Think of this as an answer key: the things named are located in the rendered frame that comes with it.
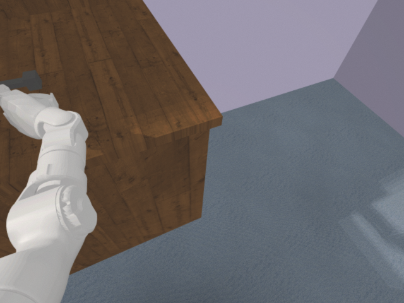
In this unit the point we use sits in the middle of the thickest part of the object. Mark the tap lever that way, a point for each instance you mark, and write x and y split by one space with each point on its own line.
30 79

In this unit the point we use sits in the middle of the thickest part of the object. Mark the counter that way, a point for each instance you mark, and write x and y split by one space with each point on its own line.
148 117

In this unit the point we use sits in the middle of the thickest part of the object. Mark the robot left forearm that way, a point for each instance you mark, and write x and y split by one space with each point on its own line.
62 156

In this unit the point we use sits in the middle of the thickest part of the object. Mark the robot left upper arm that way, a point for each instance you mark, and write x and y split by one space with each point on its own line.
47 231

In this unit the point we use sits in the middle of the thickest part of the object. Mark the left robot hand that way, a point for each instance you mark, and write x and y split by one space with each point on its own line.
21 109

